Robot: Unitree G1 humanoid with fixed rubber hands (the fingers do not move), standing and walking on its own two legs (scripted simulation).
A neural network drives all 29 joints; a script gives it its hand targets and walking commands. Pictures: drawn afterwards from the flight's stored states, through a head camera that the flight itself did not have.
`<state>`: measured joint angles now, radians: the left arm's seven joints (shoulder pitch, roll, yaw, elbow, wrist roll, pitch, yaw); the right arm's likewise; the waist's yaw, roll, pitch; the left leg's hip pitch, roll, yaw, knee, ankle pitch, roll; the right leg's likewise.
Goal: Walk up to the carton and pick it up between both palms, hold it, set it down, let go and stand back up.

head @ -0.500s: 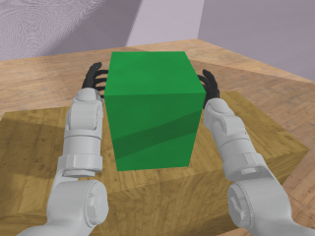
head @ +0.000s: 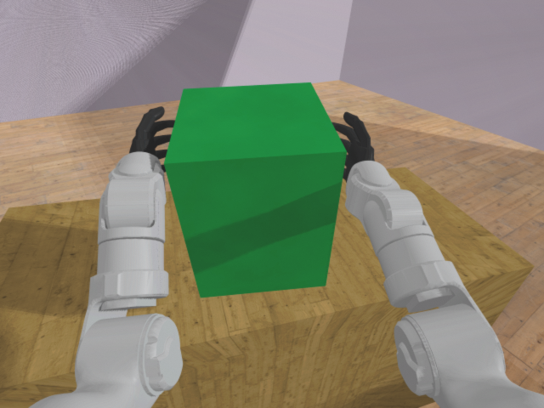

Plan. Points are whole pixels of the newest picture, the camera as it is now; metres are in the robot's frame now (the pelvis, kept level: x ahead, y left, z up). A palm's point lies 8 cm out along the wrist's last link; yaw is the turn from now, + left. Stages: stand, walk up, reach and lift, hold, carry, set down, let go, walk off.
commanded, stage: reach and lift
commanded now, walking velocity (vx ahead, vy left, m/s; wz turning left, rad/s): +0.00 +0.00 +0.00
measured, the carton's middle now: (255, 189) +0.41 +0.00 +0.20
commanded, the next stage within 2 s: hold in 0.46 s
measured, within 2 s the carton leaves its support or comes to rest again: neither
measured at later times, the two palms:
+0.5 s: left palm (144, 149) +0.38 +0.15 +0.28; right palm (363, 151) +0.37 -0.14 +0.29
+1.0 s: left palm (140, 139) +0.37 +0.15 +0.30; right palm (367, 138) +0.37 -0.14 +0.31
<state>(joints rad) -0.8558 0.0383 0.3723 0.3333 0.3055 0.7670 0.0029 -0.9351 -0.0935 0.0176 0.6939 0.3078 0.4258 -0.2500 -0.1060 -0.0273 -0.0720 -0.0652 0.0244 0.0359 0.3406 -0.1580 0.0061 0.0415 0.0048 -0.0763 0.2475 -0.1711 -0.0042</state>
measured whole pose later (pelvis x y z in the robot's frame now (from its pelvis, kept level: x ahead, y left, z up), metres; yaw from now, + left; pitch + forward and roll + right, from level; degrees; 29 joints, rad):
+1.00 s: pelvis +0.00 +0.00 +0.00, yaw +0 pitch -5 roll -1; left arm -0.96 0.08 0.38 0.40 0.29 0.85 0.00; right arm -1.08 -0.14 0.03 0.76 0.37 0.56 -0.28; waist -0.09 -0.01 -0.14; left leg -0.11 0.02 0.02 0.34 -0.15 0.00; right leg 0.00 0.02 -0.05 0.25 -0.17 -0.01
